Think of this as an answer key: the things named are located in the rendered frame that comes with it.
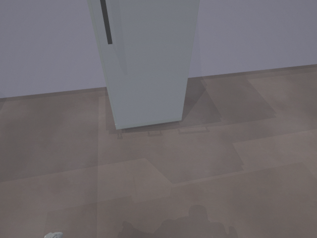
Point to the handle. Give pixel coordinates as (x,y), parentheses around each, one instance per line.
(106,21)

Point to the fridge door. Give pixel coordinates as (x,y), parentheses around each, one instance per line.
(147,63)

